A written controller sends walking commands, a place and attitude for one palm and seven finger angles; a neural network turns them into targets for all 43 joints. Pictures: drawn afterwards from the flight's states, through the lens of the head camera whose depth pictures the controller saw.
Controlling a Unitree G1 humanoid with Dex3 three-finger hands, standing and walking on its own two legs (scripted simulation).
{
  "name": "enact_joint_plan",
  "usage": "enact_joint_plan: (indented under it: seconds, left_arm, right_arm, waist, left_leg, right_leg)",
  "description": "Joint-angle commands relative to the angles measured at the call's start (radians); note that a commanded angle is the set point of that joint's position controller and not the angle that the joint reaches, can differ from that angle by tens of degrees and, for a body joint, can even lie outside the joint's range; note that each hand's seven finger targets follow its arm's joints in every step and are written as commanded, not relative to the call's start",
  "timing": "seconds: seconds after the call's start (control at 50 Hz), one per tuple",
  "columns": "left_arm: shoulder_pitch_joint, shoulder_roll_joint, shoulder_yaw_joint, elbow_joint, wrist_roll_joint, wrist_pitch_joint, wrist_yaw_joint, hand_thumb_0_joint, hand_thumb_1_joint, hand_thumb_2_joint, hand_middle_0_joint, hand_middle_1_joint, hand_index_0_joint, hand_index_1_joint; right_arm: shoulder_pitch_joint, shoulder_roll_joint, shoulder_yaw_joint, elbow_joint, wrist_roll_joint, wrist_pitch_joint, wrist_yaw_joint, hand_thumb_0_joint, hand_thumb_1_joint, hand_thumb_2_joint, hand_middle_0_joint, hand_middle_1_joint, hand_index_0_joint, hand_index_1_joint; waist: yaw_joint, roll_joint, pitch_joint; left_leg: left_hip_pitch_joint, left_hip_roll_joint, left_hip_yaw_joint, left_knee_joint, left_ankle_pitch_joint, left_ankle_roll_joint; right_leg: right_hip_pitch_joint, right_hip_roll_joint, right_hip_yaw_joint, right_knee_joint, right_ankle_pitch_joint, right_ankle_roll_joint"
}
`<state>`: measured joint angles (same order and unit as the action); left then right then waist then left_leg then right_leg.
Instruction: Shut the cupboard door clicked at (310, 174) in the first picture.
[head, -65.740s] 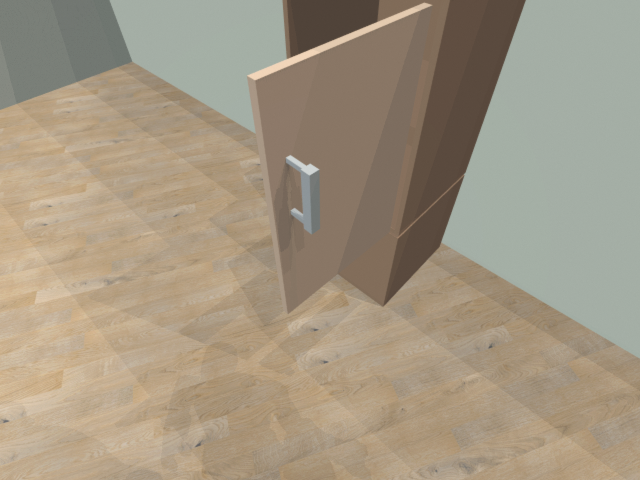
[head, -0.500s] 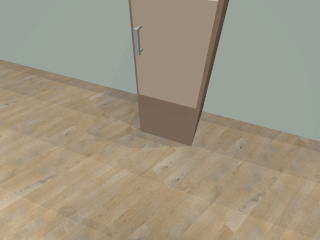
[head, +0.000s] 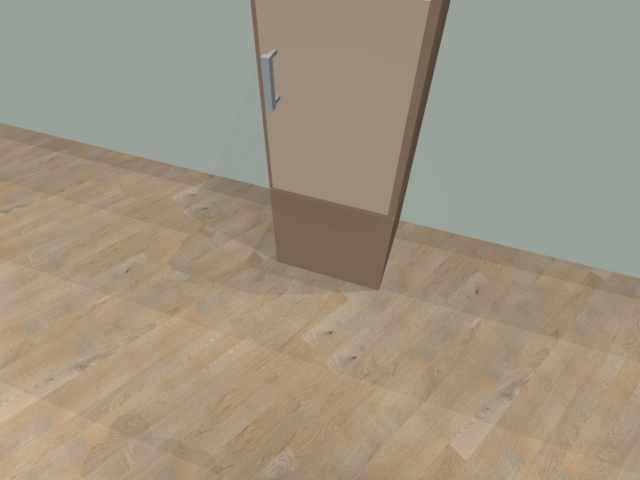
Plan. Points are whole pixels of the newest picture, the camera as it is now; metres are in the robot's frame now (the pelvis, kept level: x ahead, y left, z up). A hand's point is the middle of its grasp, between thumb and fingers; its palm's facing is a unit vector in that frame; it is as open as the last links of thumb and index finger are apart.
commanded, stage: look to check the result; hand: left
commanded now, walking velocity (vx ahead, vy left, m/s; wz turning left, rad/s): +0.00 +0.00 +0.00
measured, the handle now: (272, 80) +1.00 +0.18 +0.03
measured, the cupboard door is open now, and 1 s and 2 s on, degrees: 0 0 0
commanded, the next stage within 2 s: walk to a spot facing it in 0.38 s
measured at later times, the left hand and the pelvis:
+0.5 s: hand out of the picture +0.06 +0.22 -0.16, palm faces -0.01 -0.95 -0.30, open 7.4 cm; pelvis +0.01 -0.01 +0.00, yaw +0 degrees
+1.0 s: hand out of the picture +0.01 +0.22 -0.19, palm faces +0.24 -0.94 -0.23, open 7.4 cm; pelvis +0.00 +0.01 -0.02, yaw +14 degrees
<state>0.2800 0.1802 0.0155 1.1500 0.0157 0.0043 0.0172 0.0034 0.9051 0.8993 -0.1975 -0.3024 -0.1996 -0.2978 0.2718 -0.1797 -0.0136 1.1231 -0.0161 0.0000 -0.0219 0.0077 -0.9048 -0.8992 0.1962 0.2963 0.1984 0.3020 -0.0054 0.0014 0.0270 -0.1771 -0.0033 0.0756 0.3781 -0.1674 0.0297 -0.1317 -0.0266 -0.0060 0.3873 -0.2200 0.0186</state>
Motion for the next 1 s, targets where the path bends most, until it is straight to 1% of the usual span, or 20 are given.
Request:
enact_joint_plan:
  seconds: [0.0,0.14,0.22,0.5,0.56,0.6,0.66,0.7,0.74,0.76,0.78,0.8,0.82,0.84,0.86,0.88,0.9,0.92,0.94,0.98]
  left_arm:
    - [0.028,0.148,0.021,-0.037,0.001,-0.020,0.010,0.000,0.900,0.900,-0.200,-0.300,-0.200,-0.300]
    - [-0.009,0.198,0.025,-0.046,0.002,-0.026,0.007,0.000,0.900,0.900,-0.200,-0.300,-0.200,-0.300]
    - [-0.038,0.219,0.027,-0.049,0.002,-0.026,0.004,0.000,0.900,0.900,-0.200,-0.300,-0.200,-0.300]
    - [-0.124,0.295,0.032,-0.069,0.000,-0.034,-0.001,0.000,0.900,0.900,-0.200,-0.300,-0.200,-0.300]
    - [-0.087,0.225,0.025,-0.072,-0.002,-0.015,0.008,0.000,0.900,0.900,-0.200,-0.300,-0.200,-0.300]
    - [-0.069,0.218,0.029,-0.081,-0.002,-0.003,0.013,0.000,0.900,0.900,-0.200,-0.300,-0.200,-0.300]
    - [-0.058,0.243,0.049,-0.115,0.001,0.005,0.016,0.000,0.900,0.900,-0.200,-0.300,-0.200,-0.300]
    - [-0.047,0.261,0.063,-0.143,0.003,0.009,0.018,0.000,0.900,0.900,-0.200,-0.300,-0.200,-0.300]
    - [-0.048,0.264,0.072,-0.175,0.008,0.009,0.023,0.000,0.900,0.900,-0.200,-0.300,-0.200,-0.300]
    - [-0.060,0.259,0.077,-0.190,0.014,0.008,0.026,0.000,0.900,0.900,-0.200,-0.300,-0.200,-0.300]
    - [-0.082,0.260,0.079,-0.206,0.019,0.008,0.027,0.000,0.900,0.900,-0.200,-0.300,-0.200,-0.300]
    - [-0.101,0.259,0.085,-0.218,0.020,0.006,0.026,0.000,0.900,0.900,-0.200,-0.300,-0.200,-0.300]
    - [-0.110,0.258,0.086,-0.230,0.014,0.007,0.023,0.000,0.900,0.900,-0.200,-0.300,-0.200,-0.300]
    - [-0.101,0.232,0.085,-0.240,0.008,0.013,0.019,0.000,0.900,0.900,-0.200,-0.300,-0.200,-0.300]
    - [-0.056,0.168,0.075,-0.266,-0.003,0.023,0.015,0.000,0.900,0.900,-0.200,-0.300,-0.200,-0.300]
    - [-0.086,0.169,0.069,-0.286,0.005,0.031,0.021,0.000,0.900,0.900,-0.200,-0.300,-0.200,-0.300]
    - [-0.124,0.165,0.077,-0.290,0.008,0.043,0.020,0.000,0.900,0.900,-0.200,-0.300,-0.200,-0.300]
    - [-0.129,0.168,0.082,-0.292,0.010,0.041,0.015,0.000,0.900,0.900,-0.200,-0.300,-0.200,-0.300]
    - [-0.132,0.170,0.081,-0.289,0.012,0.034,0.008,0.000,0.900,0.900,-0.200,-0.300,-0.200,-0.300]
    - [-0.102,0.146,0.078,-0.285,0.009,0.024,0.002,0.000,0.900,0.900,-0.200,-0.300,-0.200,-0.300]
  right_arm:
    - [0.006,-0.150,-0.023,-0.035,0.004,-0.012,-0.011,0.000,-0.900,-0.900,0.200,0.300,0.200,0.300]
    - [-0.034,-0.202,-0.030,-0.046,0.006,-0.013,-0.007,0.000,-0.900,-0.900,0.200,0.300,0.200,0.300]
    - [-0.059,-0.224,-0.031,-0.046,0.003,-0.014,-0.004,0.000,-0.900,-0.900,0.200,0.300,0.200,0.300]
    - [-0.139,-0.293,-0.030,-0.059,0.003,-0.021,0.004,0.000,-0.900,-0.900,0.200,0.300,0.200,0.300]
    - [-0.116,-0.205,-0.013,-0.064,0.002,-0.005,0.008,0.000,-0.900,-0.900,0.200,0.300,0.200,0.300]
    - [-0.100,-0.190,-0.011,-0.074,0.002,0.008,0.009,0.000,-0.900,-0.900,0.200,0.300,0.200,0.300]
    - [-0.104,-0.194,-0.024,-0.106,0.001,0.020,0.012,0.000,-0.900,-0.900,0.200,0.300,0.200,0.300]
    - [-0.099,-0.175,-0.032,-0.131,0.001,0.028,0.015,0.000,-0.900,-0.900,0.200,0.300,0.200,0.300]
    - [-0.099,-0.163,-0.043,-0.163,-0.003,0.040,0.016,0.000,-0.900,-0.900,0.200,0.300,0.200,0.300]
    - [-0.099,-0.156,-0.050,-0.173,-0.003,0.044,0.017,0.000,-0.900,-0.900,0.200,0.300,0.200,0.300]
    - [-0.091,-0.145,-0.053,-0.184,0.001,0.047,0.021,0.000,-0.900,-0.900,0.200,0.300,0.200,0.300]
    - [-0.076,-0.135,-0.054,-0.188,0.003,0.046,0.027,0.000,-0.900,-0.900,0.200,0.300,0.200,0.300]
    - [-0.037,-0.133,-0.052,-0.188,0.003,0.043,0.030,0.000,-0.900,-0.900,0.200,0.300,0.200,0.300]
    - [0.011,-0.160,-0.058,-0.182,-0.002,0.035,0.032,0.000,-0.900,-0.900,0.200,0.300,0.200,0.300]
    - [0.052,-0.249,-0.074,-0.191,-0.016,0.028,0.026,0.000,-0.900,-0.900,0.200,0.300,0.200,0.300]
    - [0.095,-0.284,-0.087,-0.176,-0.024,0.035,0.017,0.000,-0.900,-0.900,0.200,0.300,0.200,0.300]
    - [0.087,-0.284,-0.090,-0.179,-0.023,0.034,0.010,0.000,-0.900,-0.900,0.200,0.300,0.200,0.300]
    - [0.036,-0.268,-0.085,-0.195,-0.022,0.033,0.004,0.000,-0.900,-0.900,0.200,0.300,0.200,0.300]
    - [0.008,-0.245,-0.078,-0.208,-0.020,0.026,0.000,0.000,-0.900,-0.900,0.200,0.300,0.200,0.300]
    - [-0.005,-0.226,-0.076,-0.211,-0.019,0.018,-0.003,0.000,-0.900,-0.900,0.200,0.300,0.200,0.300]
  waist:
    - [0.000,0.008,0.046]
    - [0.000,-0.012,0.031]
    - [-0.001,0.009,0.035]
    - [0.002,0.013,-0.022]
    - [0.006,0.012,-0.033]
    - [0.011,-0.001,-0.025]
    - [0.016,-0.025,-0.027]
    - [0.020,-0.098,-0.035]
    - [0.022,-0.191,-0.014]
    - [0.017,-0.194,0.013]
    - [0.005,-0.187,0.039]
    - [-0.013,-0.165,0.042]
    - [-0.032,-0.129,0.022]
    - [-0.048,0.020,-0.010]
    - [-0.047,0.323,-0.016]
    - [-0.078,0.283,-0.033]
    - [-0.068,0.223,-0.024]
    - [-0.044,0.181,0.015]
    - [-0.030,0.109,0.021]
    - [-0.018,0.081,-0.029]
  left_leg:
    - [0.011,0.115,-0.124,-0.102,-0.044,0.001]
    - [0.034,0.120,-0.126,-0.100,-0.015,0.003]
    - [0.027,0.122,-0.130,-0.116,-0.039,-0.001]
    - [0.063,0.130,-0.135,-0.105,0.103,-0.005]
    - [0.031,0.122,-0.137,-0.054,0.178,-0.016]
    - [-0.014,0.113,-0.146,-0.014,0.192,-0.020]
    - [-0.089,0.085,-0.145,0.070,0.188,-0.025]
    - [-0.139,0.041,-0.110,0.187,0.129,-0.037]
    - [-0.203,0.016,-0.067,0.395,-0.177,-0.050]
    - [-0.224,0.034,-0.064,0.458,-0.298,-0.051]
    - [-0.220,0.051,-0.064,0.460,-0.339,-0.052]
    - [-0.194,0.069,-0.070,0.382,-0.312,-0.053]
    - [-0.128,0.071,-0.055,0.262,-0.184,-0.053]
    - [-0.007,0.101,-0.125,0.110,0.106,-0.026]
    - [0.041,0.293,-0.443,-0.005,0.423,0.076]
    - [-0.012,0.369,-0.555,-0.112,0.217,0.157]
    - [-0.060,0.341,-0.588,-0.153,-0.015,0.138]
    - [-0.102,0.315,-0.563,-0.166,-0.155,0.123]
    - [-0.112,0.288,-0.531,-0.157,-0.171,0.122]
    - [-0.042,0.249,-0.467,-0.121,-0.036,0.127]
  right_leg:
    - [-0.075,-0.069,0.066,-0.092,0.017,-0.054]
    - [-0.070,-0.073,0.077,-0.104,0.030,-0.058]
    - [-0.062,-0.076,0.083,-0.112,0.021,-0.058]
    - [0.000,-0.095,0.078,-0.116,0.128,-0.056]
    - [0.008,-0.112,0.036,-0.053,0.175,-0.036]
    - [0.013,-0.121,0.022,-0.014,0.186,-0.036]
    - [0.027,-0.165,0.021,0.023,0.211,-0.064]
    - [0.036,-0.238,0.055,0.007,0.224,-0.112]
    - [0.025,-0.324,0.079,-0.017,0.332,-0.186]
    - [0.000,-0.366,0.078,-0.015,0.373,-0.213]
    - [-0.029,-0.378,0.047,0.003,0.401,-0.212]
    - [-0.039,-0.363,0.011,0.053,0.433,-0.188]
    - [-0.056,-0.337,-0.040,0.125,0.410,-0.145]
    - [-0.149,-0.258,-0.110,0.269,0.261,-0.069]
    - [-0.301,-0.090,-0.173,0.477,-0.185,0.029]
    - [-0.302,-0.033,-0.061,0.651,-0.441,0.015]
    - [-0.354,-0.044,0.019,0.734,-0.365,0.004]
    - [-0.388,-0.054,0.046,0.758,-0.283,0.007]
    - [-0.399,-0.061,0.055,0.747,-0.219,0.013]
    - [-0.399,-0.050,0.043,0.687,-0.181,0.026]
